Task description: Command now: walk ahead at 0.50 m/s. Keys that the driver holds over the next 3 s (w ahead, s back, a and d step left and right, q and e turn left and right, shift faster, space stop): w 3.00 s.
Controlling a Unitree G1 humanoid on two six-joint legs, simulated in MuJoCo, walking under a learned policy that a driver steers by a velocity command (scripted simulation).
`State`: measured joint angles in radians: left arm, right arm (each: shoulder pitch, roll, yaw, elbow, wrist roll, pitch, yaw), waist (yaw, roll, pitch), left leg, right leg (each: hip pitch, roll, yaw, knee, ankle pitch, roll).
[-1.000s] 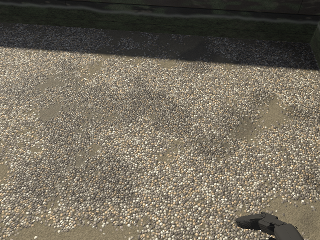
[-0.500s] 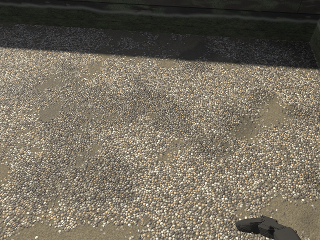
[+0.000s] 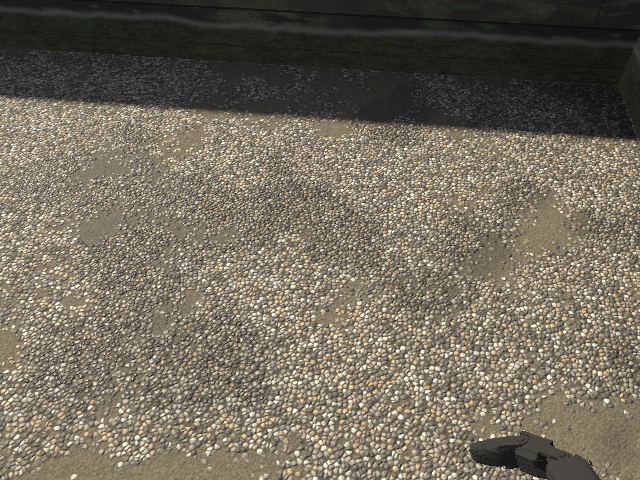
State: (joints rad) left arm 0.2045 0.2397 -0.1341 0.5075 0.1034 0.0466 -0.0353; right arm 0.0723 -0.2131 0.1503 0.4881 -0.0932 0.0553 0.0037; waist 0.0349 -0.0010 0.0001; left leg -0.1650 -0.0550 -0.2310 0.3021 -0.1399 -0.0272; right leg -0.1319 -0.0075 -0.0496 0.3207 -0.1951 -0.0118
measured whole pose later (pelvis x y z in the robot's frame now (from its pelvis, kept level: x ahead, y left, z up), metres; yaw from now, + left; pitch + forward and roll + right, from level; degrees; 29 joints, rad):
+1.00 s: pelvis +0.00 +0.01 +0.00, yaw +0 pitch +0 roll +0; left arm 0.23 0.25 -0.13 0.50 0.10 0.06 -0.02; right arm 0.08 -0.22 0.16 0.49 -0.09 0.05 0.00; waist 0.03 0.00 -0.01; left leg -0.16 -0.07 -0.22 0.29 -0.13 -0.01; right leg -0.12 -0.02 -0.02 0.31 -0.19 0.01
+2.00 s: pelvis +0.00 +0.02 +0.00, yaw +0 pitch +0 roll +0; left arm 0.24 0.25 -0.14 0.49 0.10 0.06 -0.02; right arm 0.08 -0.21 0.16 0.50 -0.09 0.05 0.00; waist 0.03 0.00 -0.01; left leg -0.16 -0.08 -0.20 0.29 -0.12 0.00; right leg -0.12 -0.03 0.00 0.31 -0.19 0.02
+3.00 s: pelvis +0.00 +0.02 +0.00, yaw -1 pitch +0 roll +0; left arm 0.24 0.25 -0.14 0.50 0.10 0.06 -0.02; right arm 0.08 -0.21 0.16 0.50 -0.09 0.05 0.00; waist 0.03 -0.01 -0.02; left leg -0.16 -0.08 -0.19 0.28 -0.12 0.00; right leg -0.12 -0.03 0.02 0.30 -0.19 0.03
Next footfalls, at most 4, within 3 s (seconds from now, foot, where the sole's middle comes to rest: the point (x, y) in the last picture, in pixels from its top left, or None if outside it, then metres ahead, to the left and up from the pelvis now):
none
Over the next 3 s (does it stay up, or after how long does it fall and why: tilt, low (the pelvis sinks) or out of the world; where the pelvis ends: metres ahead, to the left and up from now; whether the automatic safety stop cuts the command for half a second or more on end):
stays up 0.00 0.02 0.00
